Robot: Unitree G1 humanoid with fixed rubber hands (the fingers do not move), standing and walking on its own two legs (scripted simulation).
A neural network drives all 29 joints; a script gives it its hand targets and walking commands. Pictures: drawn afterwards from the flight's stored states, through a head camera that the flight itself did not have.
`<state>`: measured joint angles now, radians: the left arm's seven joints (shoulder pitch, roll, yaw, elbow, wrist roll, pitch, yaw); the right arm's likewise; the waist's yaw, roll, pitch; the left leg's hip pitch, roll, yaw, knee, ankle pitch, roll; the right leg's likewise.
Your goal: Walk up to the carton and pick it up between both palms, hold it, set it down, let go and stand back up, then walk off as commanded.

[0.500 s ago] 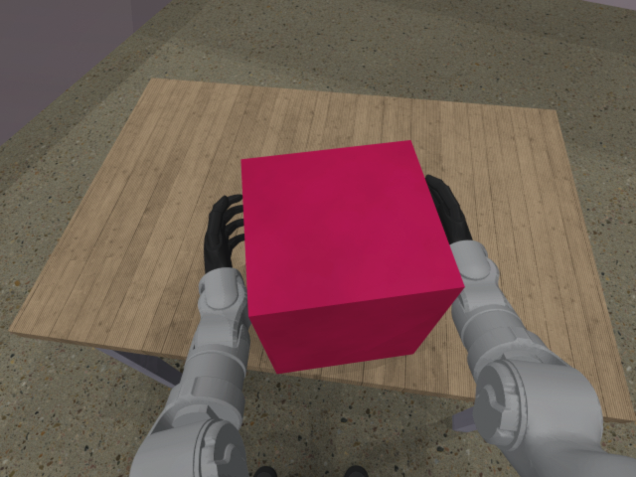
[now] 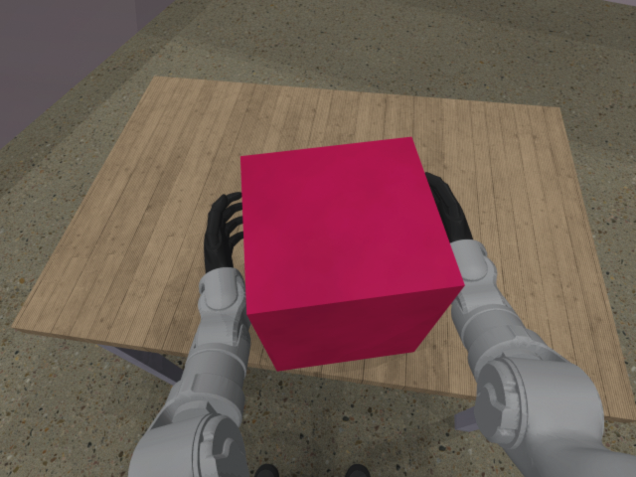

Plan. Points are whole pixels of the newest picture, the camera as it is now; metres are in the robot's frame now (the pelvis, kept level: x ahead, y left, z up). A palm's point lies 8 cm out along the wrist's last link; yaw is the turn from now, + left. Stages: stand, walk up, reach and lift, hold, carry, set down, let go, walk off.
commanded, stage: reach and lift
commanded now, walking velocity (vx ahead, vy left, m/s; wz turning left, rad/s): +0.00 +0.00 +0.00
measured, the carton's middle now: (337, 265) +0.39 +0.04 -0.01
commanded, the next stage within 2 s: none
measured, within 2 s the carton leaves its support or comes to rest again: leaves its support in 0.24 s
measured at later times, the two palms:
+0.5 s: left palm (214, 265) +0.35 +0.20 +0.02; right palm (447, 228) +0.44 -0.09 +0.04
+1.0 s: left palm (216, 267) +0.35 +0.19 +0.02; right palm (455, 242) +0.42 -0.10 +0.05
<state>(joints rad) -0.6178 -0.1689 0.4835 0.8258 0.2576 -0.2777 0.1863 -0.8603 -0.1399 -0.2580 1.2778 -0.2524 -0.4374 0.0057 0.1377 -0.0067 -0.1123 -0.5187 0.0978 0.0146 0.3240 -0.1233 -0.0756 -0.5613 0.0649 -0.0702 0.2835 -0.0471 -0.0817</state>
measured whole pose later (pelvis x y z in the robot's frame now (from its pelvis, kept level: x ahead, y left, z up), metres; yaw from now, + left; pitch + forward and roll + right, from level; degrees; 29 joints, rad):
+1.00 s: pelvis +0.00 +0.00 +0.00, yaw +1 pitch +16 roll +0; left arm -0.51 -0.09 0.29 0.80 0.09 -0.26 0.21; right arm -0.75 -0.12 -0.04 1.21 -0.07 -0.43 -0.09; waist 0.08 -0.03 -0.18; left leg -0.51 0.09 -0.01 0.37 -0.15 -0.08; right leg -0.54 0.06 -0.10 0.32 -0.07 -0.08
